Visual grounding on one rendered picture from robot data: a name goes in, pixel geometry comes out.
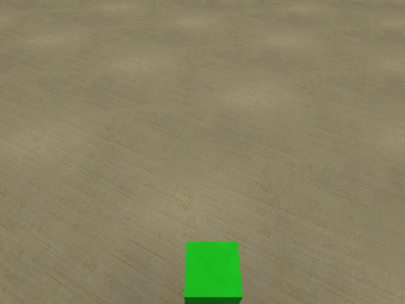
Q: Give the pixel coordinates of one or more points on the carton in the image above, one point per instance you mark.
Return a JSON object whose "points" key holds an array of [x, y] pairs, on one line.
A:
{"points": [[212, 273]]}

